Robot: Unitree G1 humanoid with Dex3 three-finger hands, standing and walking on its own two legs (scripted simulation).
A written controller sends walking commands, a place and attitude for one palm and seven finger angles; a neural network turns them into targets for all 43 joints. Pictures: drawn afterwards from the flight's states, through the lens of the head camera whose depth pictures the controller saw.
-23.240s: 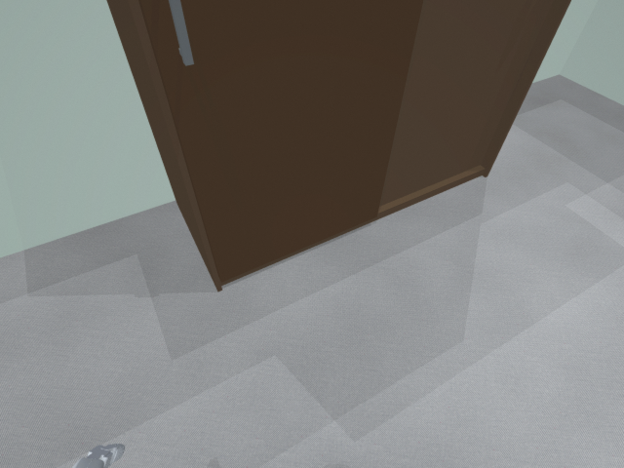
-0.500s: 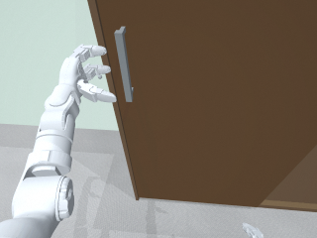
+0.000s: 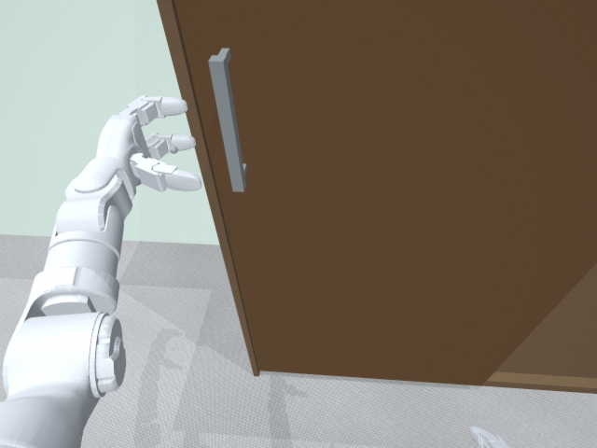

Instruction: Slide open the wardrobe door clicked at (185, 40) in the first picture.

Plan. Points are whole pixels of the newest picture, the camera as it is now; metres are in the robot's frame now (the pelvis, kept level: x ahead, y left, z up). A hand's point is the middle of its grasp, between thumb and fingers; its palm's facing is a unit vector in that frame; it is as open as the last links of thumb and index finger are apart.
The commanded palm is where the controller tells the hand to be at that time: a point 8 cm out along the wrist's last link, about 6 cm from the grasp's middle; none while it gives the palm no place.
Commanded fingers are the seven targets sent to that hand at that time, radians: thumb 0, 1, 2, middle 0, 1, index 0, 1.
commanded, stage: move the hooked fingers beside the handle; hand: left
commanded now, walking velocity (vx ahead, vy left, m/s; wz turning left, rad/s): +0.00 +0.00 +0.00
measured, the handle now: (232, 126) +0.49 +0.10 +0.21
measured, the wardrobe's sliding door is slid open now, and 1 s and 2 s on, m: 0.00 0.00 0.00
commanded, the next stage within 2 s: none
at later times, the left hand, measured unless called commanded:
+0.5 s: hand (177, 149) +0.42 +0.16 +0.22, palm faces -0.04 -1.00 +0.00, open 14.0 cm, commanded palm +0.41 +0.21 +0.22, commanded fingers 0.00 -0.50 0.30 -0.30 -1.20 -0.30 -1.20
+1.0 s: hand (176, 144) +0.43 +0.16 +0.22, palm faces -0.04 -1.00 +0.00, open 14.0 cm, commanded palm +0.40 +0.21 +0.21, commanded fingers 0.00 -0.50 0.30 -0.30 -1.20 -0.30 -1.20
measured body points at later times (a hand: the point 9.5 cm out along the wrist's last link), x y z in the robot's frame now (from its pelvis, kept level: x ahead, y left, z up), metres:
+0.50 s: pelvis +0.00 +0.00 +0.00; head -0.01 -0.01 +0.45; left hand +0.42 +0.21 +0.22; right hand +0.13 -0.25 -0.10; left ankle -0.01 +0.12 -0.74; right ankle -0.02 -0.11 -0.74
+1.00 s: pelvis +0.00 +0.00 +0.00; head -0.02 -0.01 +0.45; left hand +0.43 +0.21 +0.22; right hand +0.11 -0.26 -0.11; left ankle -0.01 +0.12 -0.74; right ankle -0.02 -0.11 -0.74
